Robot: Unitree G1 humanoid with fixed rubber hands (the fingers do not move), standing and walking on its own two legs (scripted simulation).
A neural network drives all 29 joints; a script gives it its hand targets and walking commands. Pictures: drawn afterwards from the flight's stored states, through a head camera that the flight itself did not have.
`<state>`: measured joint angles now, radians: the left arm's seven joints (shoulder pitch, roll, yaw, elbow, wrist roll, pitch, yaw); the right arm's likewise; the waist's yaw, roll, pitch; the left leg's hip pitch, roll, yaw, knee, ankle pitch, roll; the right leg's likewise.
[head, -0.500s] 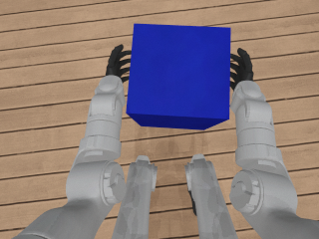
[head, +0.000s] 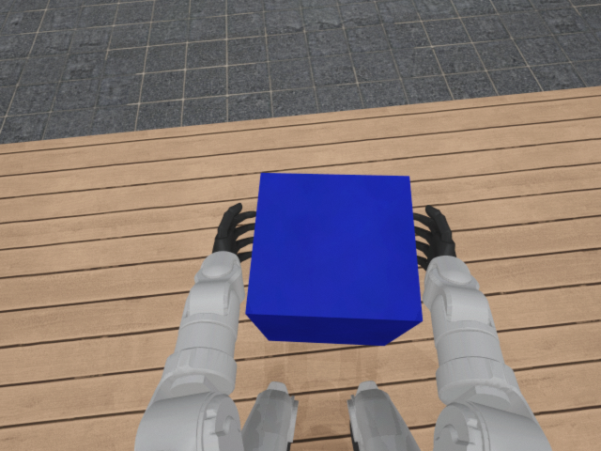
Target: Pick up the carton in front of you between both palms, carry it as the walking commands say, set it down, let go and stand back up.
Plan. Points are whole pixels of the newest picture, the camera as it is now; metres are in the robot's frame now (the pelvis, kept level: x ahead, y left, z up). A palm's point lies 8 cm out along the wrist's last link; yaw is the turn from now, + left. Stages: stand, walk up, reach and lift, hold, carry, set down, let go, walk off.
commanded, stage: reach and lift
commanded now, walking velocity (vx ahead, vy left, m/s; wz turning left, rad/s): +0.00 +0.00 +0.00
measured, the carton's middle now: (329, 269) +0.39 -0.01 -0.10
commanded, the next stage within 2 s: hold in 1.54 s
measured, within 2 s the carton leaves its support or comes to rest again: neither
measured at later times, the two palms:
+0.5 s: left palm (188, 243) +0.33 +0.14 +0.11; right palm (484, 240) +0.33 -0.16 +0.11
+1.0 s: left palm (179, 240) +0.33 +0.14 +0.13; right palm (494, 236) +0.33 -0.16 +0.13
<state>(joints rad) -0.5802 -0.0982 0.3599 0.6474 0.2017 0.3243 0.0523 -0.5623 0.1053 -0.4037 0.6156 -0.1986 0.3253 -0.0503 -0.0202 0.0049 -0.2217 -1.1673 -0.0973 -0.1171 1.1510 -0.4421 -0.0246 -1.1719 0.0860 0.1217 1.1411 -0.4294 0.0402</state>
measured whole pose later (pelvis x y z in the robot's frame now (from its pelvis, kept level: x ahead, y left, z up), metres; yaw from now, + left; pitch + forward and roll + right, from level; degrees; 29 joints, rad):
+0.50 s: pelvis +0.04 -0.01 +0.10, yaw +0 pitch +3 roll +0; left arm -0.24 -0.15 0.25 0.41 0.22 0.52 0.03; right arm -0.25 0.15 -0.26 0.41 -0.22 0.51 -0.04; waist 0.00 0.00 -0.12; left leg -0.31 -0.05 -0.14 0.52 -0.26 -0.01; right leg -0.31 0.05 0.14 0.52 -0.25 0.01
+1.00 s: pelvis +0.03 +0.00 +0.10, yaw +0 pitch -3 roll +0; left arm -0.33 -0.17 0.31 0.39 0.30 0.62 -0.01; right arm -0.33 0.17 -0.32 0.39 -0.30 0.62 0.00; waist 0.00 0.00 -0.01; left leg -0.17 -0.05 -0.14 0.46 -0.23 -0.01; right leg -0.18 0.05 0.14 0.46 -0.22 0.01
